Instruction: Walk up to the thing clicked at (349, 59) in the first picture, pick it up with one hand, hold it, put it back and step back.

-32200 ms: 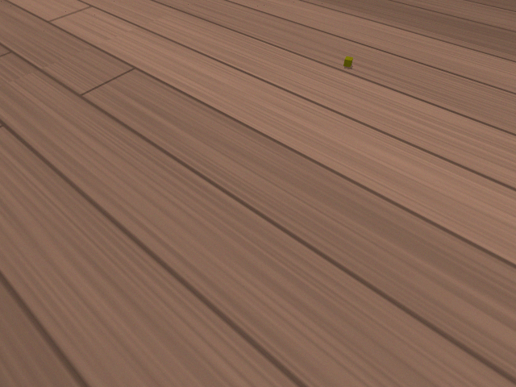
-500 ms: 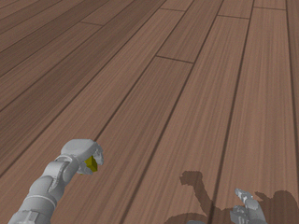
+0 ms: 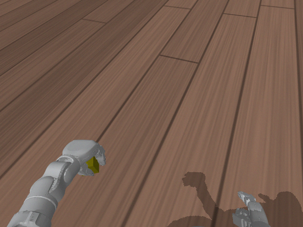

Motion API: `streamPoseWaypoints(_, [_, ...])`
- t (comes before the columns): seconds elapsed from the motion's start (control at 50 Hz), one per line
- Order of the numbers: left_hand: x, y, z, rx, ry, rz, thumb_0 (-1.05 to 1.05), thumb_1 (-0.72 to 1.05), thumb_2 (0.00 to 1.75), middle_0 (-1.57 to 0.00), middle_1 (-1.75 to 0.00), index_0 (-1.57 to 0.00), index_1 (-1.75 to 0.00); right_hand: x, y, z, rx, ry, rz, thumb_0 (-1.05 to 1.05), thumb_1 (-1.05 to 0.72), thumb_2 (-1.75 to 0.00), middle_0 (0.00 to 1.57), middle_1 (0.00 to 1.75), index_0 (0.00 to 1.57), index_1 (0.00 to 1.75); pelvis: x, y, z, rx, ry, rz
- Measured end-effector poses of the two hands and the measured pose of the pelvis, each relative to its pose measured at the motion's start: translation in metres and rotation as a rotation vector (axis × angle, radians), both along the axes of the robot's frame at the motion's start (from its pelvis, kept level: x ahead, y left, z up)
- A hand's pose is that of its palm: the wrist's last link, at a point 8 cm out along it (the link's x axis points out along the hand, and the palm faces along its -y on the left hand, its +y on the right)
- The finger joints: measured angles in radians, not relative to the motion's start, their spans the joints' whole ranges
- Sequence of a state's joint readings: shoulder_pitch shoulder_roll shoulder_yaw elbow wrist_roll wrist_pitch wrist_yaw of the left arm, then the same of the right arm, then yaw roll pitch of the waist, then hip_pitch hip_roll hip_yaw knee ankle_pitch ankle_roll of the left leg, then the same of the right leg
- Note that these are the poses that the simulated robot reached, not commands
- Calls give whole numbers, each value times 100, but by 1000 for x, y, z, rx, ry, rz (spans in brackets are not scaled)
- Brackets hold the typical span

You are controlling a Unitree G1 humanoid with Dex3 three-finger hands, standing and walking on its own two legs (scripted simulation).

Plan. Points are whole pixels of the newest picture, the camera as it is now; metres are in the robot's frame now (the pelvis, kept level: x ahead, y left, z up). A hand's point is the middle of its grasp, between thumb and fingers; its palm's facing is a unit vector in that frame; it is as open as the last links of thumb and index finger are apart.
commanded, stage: hold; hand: left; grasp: from above
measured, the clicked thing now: (88, 163) +0.31 +0.23 -0.07
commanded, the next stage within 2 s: crouch in 0.06 s
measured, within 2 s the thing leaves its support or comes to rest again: neither
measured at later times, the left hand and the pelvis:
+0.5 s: hand (90, 170) +0.29 +0.23 -0.08, palm faces -0.47 +0.02 -0.88, open 6.5 cm; pelvis -0.01 +0.00 -0.02, yaw +1 degrees
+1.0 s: hand (107, 175) +0.36 +0.24 -0.33, palm faces -0.42 +0.10 -0.90, open 6.6 cm; pelvis -0.06 +0.01 -0.21, yaw -1 degrees
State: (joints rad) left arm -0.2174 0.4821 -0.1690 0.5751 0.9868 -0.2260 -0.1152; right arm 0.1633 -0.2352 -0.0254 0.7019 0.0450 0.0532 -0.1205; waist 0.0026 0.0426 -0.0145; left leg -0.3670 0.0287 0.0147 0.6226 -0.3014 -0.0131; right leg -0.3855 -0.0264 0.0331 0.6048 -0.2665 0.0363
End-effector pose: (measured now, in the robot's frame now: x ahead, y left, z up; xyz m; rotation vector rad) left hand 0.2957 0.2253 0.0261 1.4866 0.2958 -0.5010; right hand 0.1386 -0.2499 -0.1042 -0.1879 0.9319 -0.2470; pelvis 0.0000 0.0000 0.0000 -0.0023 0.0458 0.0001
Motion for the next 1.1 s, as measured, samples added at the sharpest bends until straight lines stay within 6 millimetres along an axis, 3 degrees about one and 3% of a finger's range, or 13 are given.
streamPoseWaypoints(0.3, [1,-2,-7,-5,15,-6,-8,44,25,-76,-36,-105,-40,-4,-5,0,0,28,-21,1,-91,-90,21,30,20,30,3,-1,1,1,9,-1])
streamPoseWaypoints(0.46, [4,1,-37,0,-16,-25,-5,40,33,-75,-37,-98,-43,-8,-7,-13,-11,60,0,1,-91,-90,21,30,20,30,-4,-3,-13,-2,77,6])
streamPoseWaypoints(0.62, [14,7,-108,62,-35,-68,-5,39,35,-75,-38,-95,-43,-36,-18,-57,-46,159,22,1,-92,-90,21,30,20,30,-23,-2,-58,-19,210,16])
streamPoseWaypoints(0.82, [43,11,-216,110,-82,-62,-4,39,30,-78,-37,-94,-39,-110,-30,-144,-99,350,-30,0,-92,-90,21,30,20,30,-48,7,-141,-44,393,15])
streamPoseWaypoints(0.96, [67,11,-277,109,-91,-32,-5,41,26,-79,-36,-97,-36,-159,-20,-197,-98,443,-80,0,-92,-90,21,30,20,30,-61,13,-195,-58,473,10])
streamPoseWaypoints(1.1, [78,13,-342,98,-26,-19,-6,44,22,-79,-35,-99,-34,-181,-7,-242,-72,482,-79,0,-92,-90,21,30,20,30,-67,17,-241,-74,538,9])
